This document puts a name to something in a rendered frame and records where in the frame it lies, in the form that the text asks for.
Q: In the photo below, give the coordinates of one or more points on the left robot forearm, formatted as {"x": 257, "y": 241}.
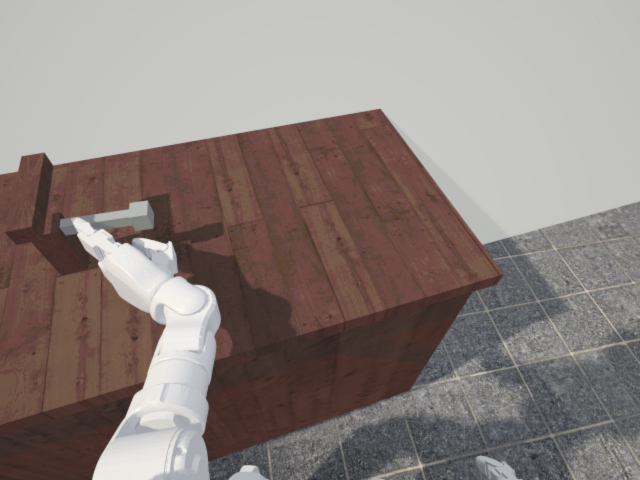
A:
{"x": 175, "y": 390}

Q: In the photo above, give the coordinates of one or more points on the right robot hand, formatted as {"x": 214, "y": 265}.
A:
{"x": 495, "y": 470}

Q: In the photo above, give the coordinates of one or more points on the left robot upper arm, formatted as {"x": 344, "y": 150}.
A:
{"x": 170, "y": 454}

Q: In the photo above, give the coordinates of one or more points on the robot left shin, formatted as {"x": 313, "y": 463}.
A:
{"x": 249, "y": 468}

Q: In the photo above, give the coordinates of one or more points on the counter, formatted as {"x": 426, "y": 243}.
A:
{"x": 337, "y": 263}

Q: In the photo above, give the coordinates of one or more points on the left robot hand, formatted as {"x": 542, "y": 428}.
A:
{"x": 134, "y": 276}

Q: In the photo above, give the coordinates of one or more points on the tap lever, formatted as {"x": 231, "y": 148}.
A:
{"x": 139, "y": 215}

